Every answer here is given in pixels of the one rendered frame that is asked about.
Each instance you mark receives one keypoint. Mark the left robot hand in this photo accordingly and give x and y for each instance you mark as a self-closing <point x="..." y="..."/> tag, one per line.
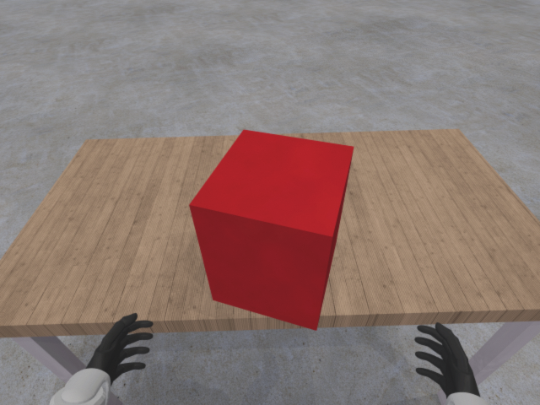
<point x="112" y="351"/>

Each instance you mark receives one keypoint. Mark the table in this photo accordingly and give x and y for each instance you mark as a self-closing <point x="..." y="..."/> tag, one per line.
<point x="429" y="232"/>

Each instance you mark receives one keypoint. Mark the robot left forearm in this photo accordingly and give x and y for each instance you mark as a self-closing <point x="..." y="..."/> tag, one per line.
<point x="86" y="387"/>

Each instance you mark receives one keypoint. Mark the carton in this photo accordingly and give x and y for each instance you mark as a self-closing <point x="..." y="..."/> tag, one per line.
<point x="267" y="223"/>

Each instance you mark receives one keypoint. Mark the right robot hand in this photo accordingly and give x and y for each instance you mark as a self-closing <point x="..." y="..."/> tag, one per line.
<point x="457" y="372"/>

